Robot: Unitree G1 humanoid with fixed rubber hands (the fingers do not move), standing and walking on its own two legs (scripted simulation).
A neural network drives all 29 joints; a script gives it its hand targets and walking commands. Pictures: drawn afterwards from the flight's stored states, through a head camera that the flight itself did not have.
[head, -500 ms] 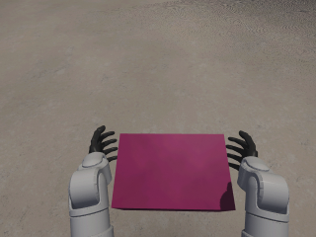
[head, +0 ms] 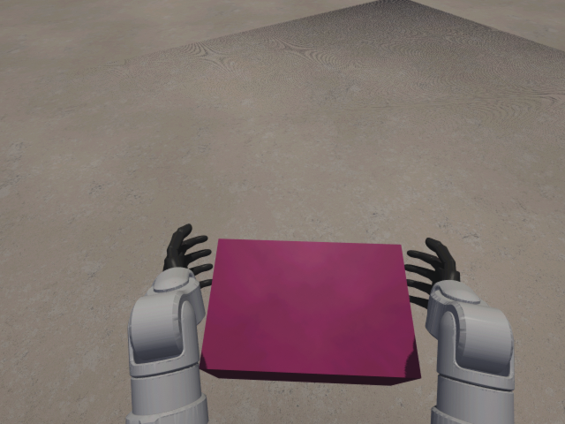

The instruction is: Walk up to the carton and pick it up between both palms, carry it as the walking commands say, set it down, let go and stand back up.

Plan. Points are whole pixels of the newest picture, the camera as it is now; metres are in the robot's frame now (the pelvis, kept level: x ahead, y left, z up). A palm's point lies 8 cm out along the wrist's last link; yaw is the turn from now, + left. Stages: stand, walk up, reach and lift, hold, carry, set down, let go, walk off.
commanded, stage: carry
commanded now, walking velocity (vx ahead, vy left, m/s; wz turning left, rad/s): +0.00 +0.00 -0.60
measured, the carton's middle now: (306, 313) +0.29 +0.00 +0.00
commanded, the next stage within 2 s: none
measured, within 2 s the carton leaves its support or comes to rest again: neither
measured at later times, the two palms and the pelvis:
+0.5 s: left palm (236, 309) +0.25 +0.09 +0.10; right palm (553, 395) +0.16 -0.24 +0.10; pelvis -0.06 -0.01 +0.02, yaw -15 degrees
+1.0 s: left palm (341, 352) +0.19 -0.03 +0.12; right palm out of the picture +0.05 -0.34 +0.10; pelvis -0.13 -0.08 +0.02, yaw -20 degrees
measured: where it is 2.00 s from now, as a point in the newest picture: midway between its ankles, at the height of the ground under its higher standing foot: outside the picture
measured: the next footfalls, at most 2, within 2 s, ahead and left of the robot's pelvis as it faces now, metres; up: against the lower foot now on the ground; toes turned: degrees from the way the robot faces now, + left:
left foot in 0.38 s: -0.03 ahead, +0.06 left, +0.00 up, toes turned -12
right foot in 0.74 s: -0.09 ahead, -0.19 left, +0.00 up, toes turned -26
